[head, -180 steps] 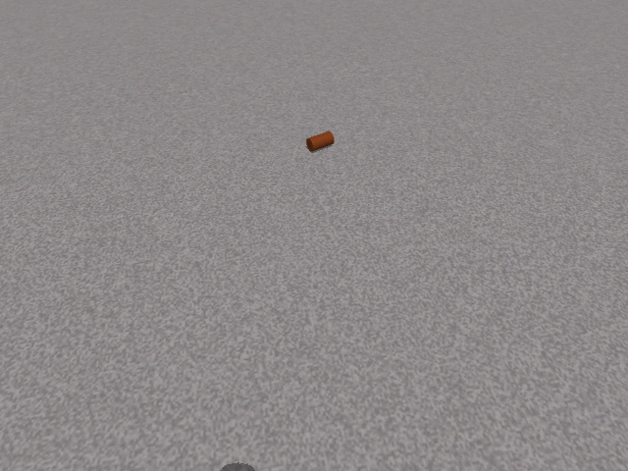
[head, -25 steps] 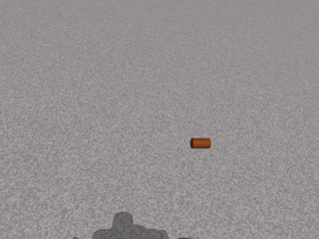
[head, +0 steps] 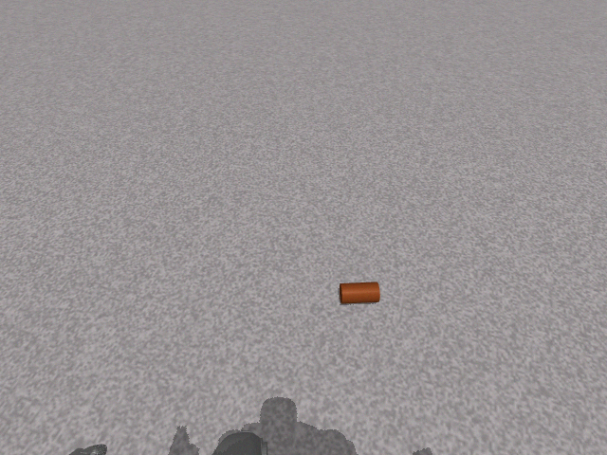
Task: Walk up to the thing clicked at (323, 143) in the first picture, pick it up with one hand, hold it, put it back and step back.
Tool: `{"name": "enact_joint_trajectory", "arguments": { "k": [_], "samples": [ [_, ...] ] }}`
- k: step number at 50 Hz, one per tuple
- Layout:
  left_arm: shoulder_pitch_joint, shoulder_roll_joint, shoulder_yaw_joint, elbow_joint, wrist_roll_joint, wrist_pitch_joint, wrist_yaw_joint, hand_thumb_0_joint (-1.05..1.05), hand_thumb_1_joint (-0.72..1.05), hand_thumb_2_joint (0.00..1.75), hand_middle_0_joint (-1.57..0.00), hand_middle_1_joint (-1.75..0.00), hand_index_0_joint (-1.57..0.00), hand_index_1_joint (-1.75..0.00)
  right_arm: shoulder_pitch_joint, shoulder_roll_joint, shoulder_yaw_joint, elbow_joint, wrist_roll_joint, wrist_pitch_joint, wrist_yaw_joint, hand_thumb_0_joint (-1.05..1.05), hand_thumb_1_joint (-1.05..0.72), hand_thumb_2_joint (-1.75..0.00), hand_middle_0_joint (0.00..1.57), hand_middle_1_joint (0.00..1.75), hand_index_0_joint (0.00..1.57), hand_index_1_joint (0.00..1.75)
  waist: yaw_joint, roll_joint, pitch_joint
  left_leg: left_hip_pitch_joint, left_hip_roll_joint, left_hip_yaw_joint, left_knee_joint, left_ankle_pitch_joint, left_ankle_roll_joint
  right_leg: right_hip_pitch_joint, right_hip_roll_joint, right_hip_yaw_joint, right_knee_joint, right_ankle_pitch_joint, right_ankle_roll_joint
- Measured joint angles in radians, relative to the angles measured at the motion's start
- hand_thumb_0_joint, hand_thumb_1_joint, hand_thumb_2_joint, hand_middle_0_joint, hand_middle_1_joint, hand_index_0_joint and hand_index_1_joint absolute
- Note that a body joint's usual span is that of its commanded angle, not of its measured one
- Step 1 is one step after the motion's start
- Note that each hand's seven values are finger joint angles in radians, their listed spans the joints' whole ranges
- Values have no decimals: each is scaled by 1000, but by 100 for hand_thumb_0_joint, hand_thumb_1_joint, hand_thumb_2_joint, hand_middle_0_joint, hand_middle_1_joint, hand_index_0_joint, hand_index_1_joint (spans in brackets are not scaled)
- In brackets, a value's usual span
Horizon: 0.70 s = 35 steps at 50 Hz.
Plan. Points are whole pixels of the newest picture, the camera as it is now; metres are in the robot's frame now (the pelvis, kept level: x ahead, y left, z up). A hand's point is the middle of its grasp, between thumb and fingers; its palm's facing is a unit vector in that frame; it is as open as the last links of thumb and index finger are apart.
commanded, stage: walk up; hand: left
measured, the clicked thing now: (359, 292) +0.76 -0.16 -0.71
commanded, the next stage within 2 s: none
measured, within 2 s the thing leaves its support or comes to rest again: neither
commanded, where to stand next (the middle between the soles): +0.37 -0.40 m, yaw +5 degrees
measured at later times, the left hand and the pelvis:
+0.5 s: hand (237, 425) +0.20 +0.12 -0.15, palm faces -0.06 -0.94 -0.34, open 7.4 cm; pelvis +0.11 -0.17 -0.01, yaw +0 degrees
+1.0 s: hand (352, 387) +0.26 -0.06 -0.16, palm faces -0.03 -0.95 -0.30, open 7.4 cm; pelvis +0.22 -0.33 +0.00, yaw +2 degrees
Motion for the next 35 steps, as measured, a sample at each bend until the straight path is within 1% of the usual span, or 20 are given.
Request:
{"name": "enact_joint_trajectory", "arguments": {
  "k": [2,4,7,8,9,10,12,13,15,19,22,25,26,27,28,29,30,31,33,35],
  "samples": [
    [21,-1,-5,-7,5,1,4,0,91,90,-21,-30,-20,-30,1,21,8,-8,-5,-12,8,0,-91,-89,21,30,21,30,16,-1,-2,-5,-23,39,-100,8,-2,28,18,-14,-28,-3,-18],
    [40,5,-9,-15,10,5,7,0,91,90,-21,-30,-20,-30,7,45,13,-14,-8,-19,12,0,-91,-89,21,30,21,30,28,-8,-1,3,-44,66,-191,42,3,53,35,-31,-41,-16,-30],
    [61,21,-12,-27,11,26,6,1,91,90,-21,-30,-20,-30,42,70,17,-29,-12,-39,13,0,-91,-89,21,30,21,30,30,-28,-8,79,-71,86,-378,179,12,70,50,-57,1,-72,-41],
    [67,24,-12,-30,10,32,8,1,91,90,-21,-30,-20,-30,55,71,15,-37,-19,-47,8,0,-90,-89,21,30,21,30,22,-35,-11,91,-76,79,-401,222,26,52,53,-54,57,-99,-45],
    [63,25,-9,-27,11,41,11,1,91,90,-21,-30,-20,-30,60,76,12,-40,-26,-48,1,0,-90,-89,21,30,21,30,12,-54,-4,88,-83,79,-376,214,29,22,58,-18,141,-118,-41],
    [60,25,-7,-22,13,51,13,1,91,90,-21,-30,-20,-30,61,79,15,-42,-22,-44,-4,0,-90,-89,21,30,21,30,4,-71,2,91,-86,79,-360,198,26,-13,68,25,231,-134,-33],
    [59,27,-10,-9,17,64,11,1,91,90,-21,-30,-20,-30,59,81,17,-38,-13,-33,-11,0,-90,-89,21,30,21,30,-11,-97,7,115,-78,81,-365,183,15,-81,71,80,369,-132,-19],
    [57,29,-10,-4,18,67,8,1,91,90,-21,-30,-20,-30,59,81,15,-36,-13,-30,-15,0,-90,-89,21,30,21,30,-17,-108,9,130,-72,81,-377,182,8,-108,61,97,404,-119,-10],
    [53,32,-5,2,19,65,1,1,91,90,-21,-30,-20,-30,66,75,11,-32,-16,-30,-15,0,-90,-89,21,30,22,30,-25,-123,9,155,-55,75,-400,183,-8,-153,27,121,419,-86,7],
    [42,46,10,4,17,65,-16,1,91,90,-21,-30,-20,-30,84,45,0,-29,-26,-31,-6,0,-90,-89,21,30,21,30,-39,-123,9,181,-2,47,-408,166,-33,-195,-47,146,356,-56,34],
    [32,63,24,6,15,71,-27,1,91,90,-21,-30,-20,-30,93,19,-11,-29,-34,-27,1,0,-90,-89,21,30,21,30,-47,-117,3,187,42,26,-395,140,-48,-188,-84,150,262,-59,38],
    [23,80,37,11,11,71,-31,1,91,90,-21,-30,-20,-30,94,-11,-22,-23,-38,-17,6,0,-90,-89,21,30,21,30,-55,-104,-11,184,90,1,-363,102,-61,-144,-97,123,163,-60,30],
    [24,85,41,10,10,65,-31,1,91,90,-21,-30,-20,-30,93,-22,-25,-18,-40,-10,5,0,-90,-89,21,30,21,30,-54,-97,-18,179,108,-10,-342,82,-58,-113,-93,107,115,-52,26],
    [25,87,46,9,10,54,-29,1,91,90,-21,-30,-20,-30,90,-35,-28,-12,-42,-1,3,0,-90,-89,21,30,21,30,-50,-81,-21,166,132,-27,-301,50,-39,-95,-75,92,95,-25,46],
    [22,81,49,7,14,41,-23,1,91,90,-21,-30,-20,-30,82,-48,-33,-1,-43,11,-3,0,-90,-89,21,30,21,30,-45,-53,-15,138,150,-62,-218,-7,-16,-97,-50,69,130,-32,64],
    [23,74,47,4,18,30,-15,1,91,90,-21,-30,-20,-30,70,-52,-38,13,-36,28,-11,0,-90,-89,21,30,21,30,-40,-39,-14,98,129,-100,-112,-58,-7,-103,-38,53,165,-53,68],
    [24,63,40,2,15,23,-7,1,91,90,-21,-30,-20,-30,54,-49,-41,28,-27,43,-20,0,-90,-89,21,30,21,30,-31,-32,-12,61,90,-121,-14,-76,-3,-99,-32,43,175,-67,64],
    [27,48,32,3,11,20,-2,0,91,90,-21,-29,-20,-30,36,-46,-41,39,-18,49,-23,1,-90,-89,21,30,21,30,-23,-23,-10,31,57,-122,56,-64,0,-85,-23,33,164,-70,56],
    [40,23,15,8,7,16,5,0,91,90,-21,-29,-20,-30,10,-35,-33,45,-6,39,-18,1,-91,-89,21,30,21,30,-6,-5,-8,-14,15,-79,107,-22,2,-48,-4,15,113,-60,33],
    [56,9,4,14,7,12,10,0,91,90,-21,-30,-20,-30,-2,-16,-20,39,-3,16,-6,1,-91,-89,21,30,21,30,7,0,-7,-32,-8,-16,63,-4,0,-10,12,-1,60,-49,8]
  ]
}}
